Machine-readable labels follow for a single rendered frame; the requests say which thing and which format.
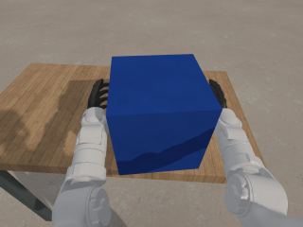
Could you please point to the robot left hand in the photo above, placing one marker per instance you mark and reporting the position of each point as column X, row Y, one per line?
column 95, row 98

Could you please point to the left robot upper arm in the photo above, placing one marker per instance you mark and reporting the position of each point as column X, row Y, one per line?
column 82, row 207

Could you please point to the table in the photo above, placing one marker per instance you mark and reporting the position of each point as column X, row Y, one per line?
column 40, row 118

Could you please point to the carton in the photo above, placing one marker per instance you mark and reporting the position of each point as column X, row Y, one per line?
column 161, row 113

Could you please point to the right robot upper arm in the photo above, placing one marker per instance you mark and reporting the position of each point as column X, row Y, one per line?
column 258, row 201

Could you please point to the robot right hand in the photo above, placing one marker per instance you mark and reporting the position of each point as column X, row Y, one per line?
column 218, row 92

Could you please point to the right robot forearm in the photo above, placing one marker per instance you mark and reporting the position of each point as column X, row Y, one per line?
column 235, row 148

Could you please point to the left robot forearm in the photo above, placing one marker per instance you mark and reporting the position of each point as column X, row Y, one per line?
column 88, row 164

